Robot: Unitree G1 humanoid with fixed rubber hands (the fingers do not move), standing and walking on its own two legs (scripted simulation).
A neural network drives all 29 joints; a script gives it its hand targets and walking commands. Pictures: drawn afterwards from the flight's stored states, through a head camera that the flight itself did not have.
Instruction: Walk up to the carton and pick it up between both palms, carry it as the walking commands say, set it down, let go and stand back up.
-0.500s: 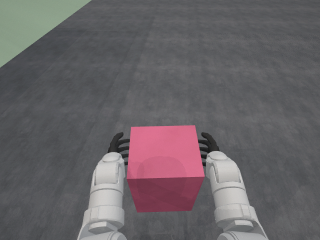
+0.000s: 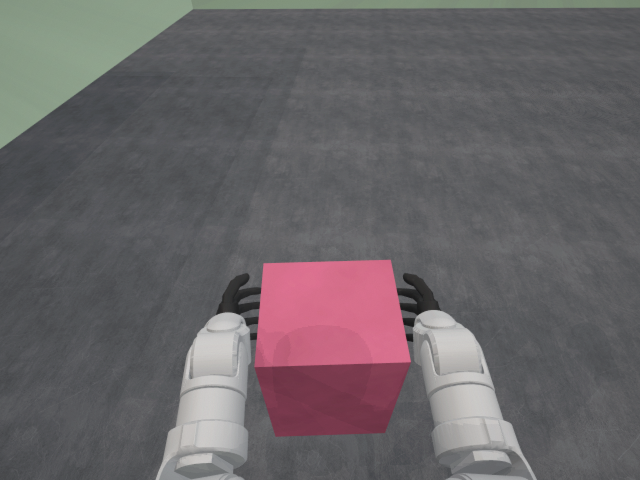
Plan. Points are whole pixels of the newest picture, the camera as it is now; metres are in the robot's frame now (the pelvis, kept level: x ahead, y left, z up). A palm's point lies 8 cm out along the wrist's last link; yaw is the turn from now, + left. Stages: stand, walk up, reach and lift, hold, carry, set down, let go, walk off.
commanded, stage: hold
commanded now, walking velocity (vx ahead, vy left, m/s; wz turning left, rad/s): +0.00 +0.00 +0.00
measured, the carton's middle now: (328, 354) +0.30 +0.01 -0.02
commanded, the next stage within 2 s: carry in 0.70 s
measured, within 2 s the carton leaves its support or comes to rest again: neither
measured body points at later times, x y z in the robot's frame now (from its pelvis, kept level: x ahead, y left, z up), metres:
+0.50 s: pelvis +0.00 +0.01 +0.00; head -0.05 +0.01 +0.45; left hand +0.31 +0.14 +0.04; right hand +0.31 -0.12 +0.04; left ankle +0.04 +0.12 -0.74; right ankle +0.02 -0.12 -0.74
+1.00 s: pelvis +0.05 +0.00 -0.01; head +0.02 -0.01 +0.44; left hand +0.37 +0.12 +0.08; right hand +0.35 -0.14 +0.07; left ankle +0.04 +0.12 -0.74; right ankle +0.03 -0.12 -0.74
